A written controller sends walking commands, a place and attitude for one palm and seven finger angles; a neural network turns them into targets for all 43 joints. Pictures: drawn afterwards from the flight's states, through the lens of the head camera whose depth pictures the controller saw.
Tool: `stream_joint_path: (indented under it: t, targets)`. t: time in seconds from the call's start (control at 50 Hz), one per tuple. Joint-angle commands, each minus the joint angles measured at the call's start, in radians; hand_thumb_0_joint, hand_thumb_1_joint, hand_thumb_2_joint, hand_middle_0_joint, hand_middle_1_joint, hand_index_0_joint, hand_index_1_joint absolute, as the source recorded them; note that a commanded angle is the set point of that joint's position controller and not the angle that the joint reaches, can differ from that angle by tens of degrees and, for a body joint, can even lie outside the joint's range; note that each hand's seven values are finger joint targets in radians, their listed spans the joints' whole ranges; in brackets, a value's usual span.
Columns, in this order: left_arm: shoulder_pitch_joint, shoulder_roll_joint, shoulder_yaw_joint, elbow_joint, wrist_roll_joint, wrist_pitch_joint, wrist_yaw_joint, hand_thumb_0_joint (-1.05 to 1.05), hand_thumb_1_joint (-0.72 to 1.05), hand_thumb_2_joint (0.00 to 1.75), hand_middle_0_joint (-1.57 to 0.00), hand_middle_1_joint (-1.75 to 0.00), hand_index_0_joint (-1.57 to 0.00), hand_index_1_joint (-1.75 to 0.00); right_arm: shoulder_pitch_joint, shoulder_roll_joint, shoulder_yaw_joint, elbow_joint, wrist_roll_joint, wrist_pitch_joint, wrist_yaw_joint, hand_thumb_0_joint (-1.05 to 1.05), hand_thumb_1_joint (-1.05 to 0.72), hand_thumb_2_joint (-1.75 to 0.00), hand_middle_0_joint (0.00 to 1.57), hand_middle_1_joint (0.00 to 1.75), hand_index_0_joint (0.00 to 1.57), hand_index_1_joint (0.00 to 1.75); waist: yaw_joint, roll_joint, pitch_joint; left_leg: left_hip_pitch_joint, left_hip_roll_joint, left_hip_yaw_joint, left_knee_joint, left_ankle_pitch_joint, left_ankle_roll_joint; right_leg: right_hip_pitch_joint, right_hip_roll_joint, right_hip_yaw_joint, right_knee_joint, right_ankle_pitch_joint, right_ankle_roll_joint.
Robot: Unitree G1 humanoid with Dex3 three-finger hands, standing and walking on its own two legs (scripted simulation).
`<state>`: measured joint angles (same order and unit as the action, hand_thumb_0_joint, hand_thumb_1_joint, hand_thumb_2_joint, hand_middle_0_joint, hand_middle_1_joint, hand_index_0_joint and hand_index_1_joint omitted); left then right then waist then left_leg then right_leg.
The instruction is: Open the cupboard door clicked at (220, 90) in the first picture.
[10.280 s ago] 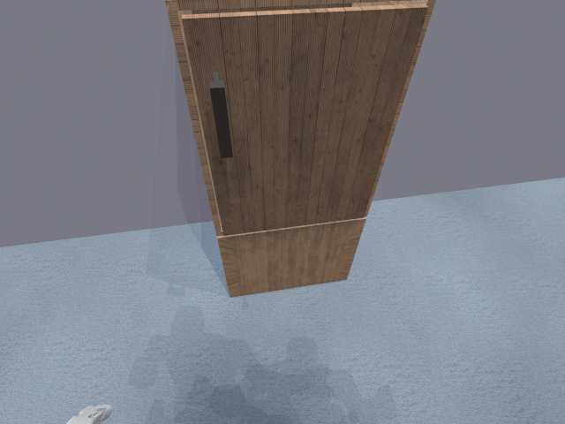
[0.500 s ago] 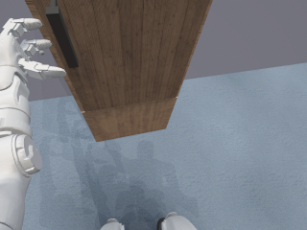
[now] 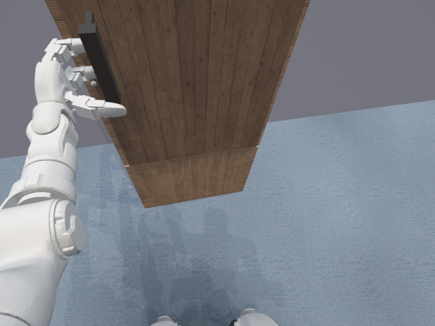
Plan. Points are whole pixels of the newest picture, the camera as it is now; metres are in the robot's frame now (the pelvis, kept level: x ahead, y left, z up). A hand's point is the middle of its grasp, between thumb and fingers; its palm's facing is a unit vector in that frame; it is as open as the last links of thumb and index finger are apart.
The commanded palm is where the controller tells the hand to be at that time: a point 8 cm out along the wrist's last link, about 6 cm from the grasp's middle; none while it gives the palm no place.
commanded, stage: slide the fingers in behind the handle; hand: left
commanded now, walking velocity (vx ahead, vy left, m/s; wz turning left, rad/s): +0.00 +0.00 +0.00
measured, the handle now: (102, 61) +0.58 +0.18 +0.12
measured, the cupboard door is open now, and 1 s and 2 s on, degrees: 0 0 2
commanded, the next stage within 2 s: close the thumb around the handle in 0.86 s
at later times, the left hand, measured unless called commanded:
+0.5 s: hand (115, 82) +0.52 +0.15 +0.12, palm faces +0.13 -0.99 +0.00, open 14.0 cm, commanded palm +0.49 +0.20 +0.12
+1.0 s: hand (114, 82) +0.52 +0.15 +0.12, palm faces +0.13 -0.99 -0.01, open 14.0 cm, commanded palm +0.49 +0.20 +0.12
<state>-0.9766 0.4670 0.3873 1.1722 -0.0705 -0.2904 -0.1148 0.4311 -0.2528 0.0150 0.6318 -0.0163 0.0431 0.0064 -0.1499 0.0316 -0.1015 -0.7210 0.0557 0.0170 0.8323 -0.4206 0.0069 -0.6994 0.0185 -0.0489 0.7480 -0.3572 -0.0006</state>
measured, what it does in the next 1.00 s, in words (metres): stands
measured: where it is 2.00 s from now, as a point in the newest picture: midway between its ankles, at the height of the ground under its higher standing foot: outside the picture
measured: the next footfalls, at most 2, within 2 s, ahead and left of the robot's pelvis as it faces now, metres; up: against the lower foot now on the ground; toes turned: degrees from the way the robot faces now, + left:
none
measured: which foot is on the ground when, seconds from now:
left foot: down 0.00-1.00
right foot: down 0.00-1.00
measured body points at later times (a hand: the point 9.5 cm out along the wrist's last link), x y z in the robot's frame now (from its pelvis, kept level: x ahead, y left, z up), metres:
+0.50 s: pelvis -0.01 -0.01 +0.00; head +0.09 +0.00 +0.44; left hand +0.51 +0.20 +0.12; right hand -0.03 -0.27 -0.12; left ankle -0.02 +0.11 -0.70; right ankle -0.01 -0.12 -0.70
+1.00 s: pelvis -0.01 -0.01 +0.00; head +0.10 +0.00 +0.44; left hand +0.51 +0.21 +0.12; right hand -0.02 -0.27 -0.11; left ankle -0.02 +0.11 -0.70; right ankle -0.01 -0.12 -0.70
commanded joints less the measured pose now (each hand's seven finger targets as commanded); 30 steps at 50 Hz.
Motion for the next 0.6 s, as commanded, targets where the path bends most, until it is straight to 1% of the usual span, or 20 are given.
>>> stream_joint_path:
  t: [0.0, 0.02, 0.08, 0.1, 0.14, 0.16, 0.2, 0.22, 0.24, 0.28, 0.3, 0.34, 0.4, 0.42, 0.44, 0.48, 0.5, 0.54, 0.56, 0.58]
  targets:
    - [-0.463, 0.232, 0.037, -0.238, 0.004, -0.077, 0.034, 0.0, -0.5, 0.3, -0.3, -1.2, -0.3, -1.2, 0.172, -0.177, -0.062, -0.041, -0.007, -0.015, -0.006, 0.0, -0.9, -0.9, 0.2, 0.3, 0.2, 0.3, -0.004, 0.083, -0.452, 0.336, -0.028, -0.046, -0.049, 0.554, 0.013, 0.185, 0.033, 0.006, -0.028, 0.454, -0.013]
    - [-0.456, 0.213, 0.021, -0.233, 0.01, -0.076, 0.038, 0.0, -0.5, 0.3, -0.3, -1.2, -0.3, -1.2, 0.162, -0.172, -0.06, -0.047, -0.006, -0.015, -0.003, 0.0, -0.9, -0.9, 0.2, 0.3, 0.2, 0.3, -0.004, 0.099, -0.45, 0.334, -0.029, -0.041, -0.05, 0.549, 0.011, 0.183, 0.032, 0.008, -0.028, 0.456, -0.012]
    - [-0.468, 0.23, 0.031, -0.234, 0.015, -0.08, 0.05, 0.0, -0.5, 0.3, -0.3, -1.2, -0.3, -1.2, 0.155, -0.172, -0.061, -0.051, -0.004, -0.014, -0.004, 0.0, -0.9, -0.9, 0.2, 0.3, 0.2, 0.3, -0.007, 0.038, -0.433, 0.282, -0.036, -0.03, -0.059, 0.483, 0.018, 0.228, 0.03, 0.015, -0.035, 0.459, -0.009]
    - [-0.463, 0.231, 0.034, -0.227, 0.017, -0.083, 0.055, 0.0, -0.5, 0.3, -0.3, -1.2, -0.3, -1.2, 0.154, -0.173, -0.06, -0.053, -0.004, -0.014, -0.007, 0.0, -0.9, -0.9, 0.2, 0.3, 0.2, 0.3, -0.006, 0.054, -0.428, 0.282, -0.038, -0.029, -0.059, 0.477, 0.02, 0.222, 0.03, 0.018, -0.035, 0.454, -0.011]
    - [-0.5, 0.184, -0.012, -0.216, 0.022, -0.083, 0.06, 0.0, -0.5, 0.3, -0.3, -1.2, -0.3, -1.2, 0.146, -0.168, -0.058, -0.046, -0.002, -0.017, -0.007, 0.0, -0.9, -0.9, 0.2, 0.3, 0.2, 0.3, -0.026, 0.063, -0.399, 0.282, -0.037, -0.03, -0.064, 0.433, 0.018, 0.189, 0.028, 0.016, -0.043, 0.417, -0.008]
    - [-0.512, 0.198, 0.0, -0.219, 0.023, -0.088, 0.064, 0.0, -0.5, 0.3, -0.3, -1.2, -0.3, -1.2, 0.147, -0.172, -0.061, -0.045, -0.003, -0.02, -0.008, 0.0, -0.9, -0.9, 0.2, 0.3, 0.2, 0.3, -0.025, 0.064, -0.403, 0.284, -0.037, -0.033, -0.065, 0.412, 0.017, 0.179, 0.028, 0.017, -0.045, 0.393, -0.009]
    - [-0.529, 0.176, -0.015, -0.212, 0.019, -0.094, 0.067, 0.0, -0.5, 0.3, -0.3, -1.2, -0.3, -1.2, 0.152, -0.172, -0.06, -0.04, -0.006, -0.026, -0.008, 0.0, -0.9, -0.9, 0.2, 0.3, 0.2, 0.3, -0.033, 0.071, -0.41, 0.296, -0.039, -0.035, -0.065, 0.41, 0.018, 0.177, 0.029, 0.017, -0.047, 0.388, -0.012]
    - [-0.526, 0.193, -0.002, -0.2, 0.017, -0.095, 0.069, 0.0, -0.5, 0.3, -0.3, -1.2, -0.3, -1.2, 0.149, -0.174, -0.06, -0.037, -0.004, -0.027, -0.009, 0.0, -0.9, -0.9, 0.2, 0.3, 0.2, 0.3, -0.031, 0.062, -0.422, 0.288, -0.04, -0.032, -0.063, 0.393, 0.019, 0.183, 0.028, 0.022, -0.05, 0.384, -0.009]
    - [-0.54, 0.18, -0.022, -0.19, 0.021, -0.096, 0.066, 0.0, -0.5, 0.3, -0.3, -1.2, -0.3, -1.2, 0.149, -0.175, -0.059, -0.033, -0.004, -0.029, -0.01, 0.0, -0.9, -0.9, 0.2, 0.3, 0.2, 0.3, -0.042, 0.052, -0.414, 0.281, -0.039, -0.036, -0.066, 0.377, 0.019, 0.174, 0.027, 0.021, -0.052, 0.37, -0.008]
    - [-0.578, 0.135, -0.061, -0.175, 0.02, -0.095, 0.065, 0.0, -0.5, 0.3, -0.3, -1.2, -0.3, -1.2, 0.152, -0.173, -0.057, -0.022, -0.005, -0.035, -0.009, 0.0, -0.9, -0.9, 0.2, 0.3, 0.2, 0.3, -0.058, 0.072, -0.386, 0.277, -0.04, -0.039, -0.07, 0.344, 0.018, 0.143, 0.025, 0.018, -0.058, 0.334, -0.009]
    - [-0.573, 0.16, -0.034, -0.158, 0.017, -0.096, 0.069, 0.0, -0.5, 0.3, -0.3, -1.2, -0.3, -1.2, 0.159, -0.177, -0.058, -0.019, -0.006, -0.037, -0.012, 0.0, -0.9, -0.9, 0.2, 0.3, 0.2, 0.3, -0.052, 0.054, -0.394, 0.272, -0.041, -0.04, -0.066, 0.348, 0.021, 0.154, 0.027, 0.02, -0.056, 0.338, -0.011]
    - [-0.59, 0.173, -0.023, -0.175, 0.014, -0.1, 0.074, 0.0, -0.5, 0.3, -0.3, -1.2, -0.3, -1.2, 0.162, -0.178, -0.058, -0.018, -0.008, -0.041, -0.011, 0.0, -0.9, -0.9, 0.2, 0.3, 0.2, 0.3, -0.047, 0.072, -0.441, 0.282, -0.044, -0.039, -0.065, 0.359, 0.019, 0.169, 0.025, 0.024, -0.053, 0.352, -0.008]
    - [-0.555, 0.152, -0.028, -0.15, 0.02, -0.099, 0.083, 0.0, -0.5, 0.3, -0.3, -1.2, -0.3, -1.2, 0.173, -0.176, -0.058, -0.018, -0.014, -0.042, -0.005, 0.0, -0.9, -0.9, 0.2, 0.3, 0.2, 0.3, -0.042, 0.065, -0.439, 0.277, -0.045, -0.039, -0.06, 0.389, 0.019, 0.172, 0.027, 0.019, -0.045, 0.376, -0.011]
    - [-0.558, 0.161, -0.026, -0.137, 0.023, -0.096, 0.088, 0.0, -0.5, 0.3, -0.3, -1.2, -0.3, -1.2, 0.17, -0.178, -0.058, -0.015, -0.012, -0.04, -0.005, 0.0, -0.9, -0.9, 0.2, 0.3, 0.2, 0.3, -0.048, 0.046, -0.42, 0.26, -0.043, -0.038, -0.062, 0.369, 0.021, 0.164, 0.025, 0.019, -0.051, 0.362, -0.007]
    - [-0.575, 0.177, -0.016, -0.14, 0.026, -0.094, 0.096, 0.0, -0.5, 0.3, -0.3, -1.2, -0.3, -1.2, 0.171, -0.179, -0.057, -0.016, -0.013, -0.04, -0.005, 0.0, -0.9, -0.9, 0.2, 0.3, 0.2, 0.3, -0.047, 0.057, -0.411, 0.249, -0.044, -0.035, -0.065, 0.351, 0.022, 0.165, 0.025, 0.023, -0.054, 0.352, -0.006]
    - [-0.55, 0.223, 0.014, -0.124, 0.038, -0.09, 0.109, 0.0, -0.5, 0.3, -0.3, -1.2, -0.3, -1.2, 0.173, -0.183, -0.056, -0.023, -0.014, -0.038, -0.005, 0.0, -0.9, -0.9, 0.2, 0.3, 0.2, 0.3, -0.036, 0.04, -0.41, 0.214, -0.047, -0.028, -0.068, 0.331, 0.024, 0.193, 0.023, 0.028, -0.055, 0.348, -0.007]
    - [-0.567, 0.207, -0.003, -0.138, 0.044, -0.095, 0.109, 0.0, -0.5, 0.3, -0.3, -1.2, -0.3, -1.2, 0.177, -0.183, -0.056, -0.024, -0.015, -0.038, -0.004, 0.0, -0.9, -0.9, 0.2, 0.3, 0.2, 0.3, -0.045, 0.041, -0.417, 0.225, -0.048, -0.03, -0.069, 0.343, 0.026, 0.195, 0.023, 0.027, -0.053, 0.358, -0.007]
    - [-0.562, 0.198, -0.011, -0.15, 0.044, -0.101, 0.103, 0.0, -0.5, 0.3, -0.3, -1.2, -0.3, -1.2, 0.174, -0.181, -0.057, -0.027, -0.013, -0.039, -0.003, 0.0, -0.9, -0.9, 0.2, 0.3, 0.2, 0.3, -0.04, 0.066, -0.433, 0.244, -0.046, -0.028, -0.066, 0.348, 0.024, 0.186, 0.024, 0.028, -0.053, 0.36, -0.009]
    - [-0.573, 0.21, -0.001, -0.153, 0.04, -0.103, 0.102, 0.0, -0.5, 0.3, -0.3, -1.2, -0.3, -1.2, 0.178, -0.182, -0.058, -0.025, -0.013, -0.037, -0.006, 0.0, -0.9, -0.9, 0.2, 0.3, 0.2, 0.3, -0.046, 0.048, -0.432, 0.24, -0.045, -0.029, -0.066, 0.349, 0.024, 0.191, 0.024, 0.027, -0.054, 0.361, -0.007]
    - [-0.579, 0.18, -0.023, -0.141, 0.034, -0.099, 0.098, 0.0, -0.5, 0.3, -0.3, -1.2, -0.3, -1.2, 0.176, -0.18, -0.057, -0.026, -0.011, -0.038, -0.006, 0.0, -0.9, -0.9, 0.2, 0.3, 0.2, 0.3, -0.052, 0.047, -0.414, 0.233, -0.047, -0.026, -0.069, 0.334, 0.024, 0.186, 0.026, 0.029, -0.06, 0.352, -0.006]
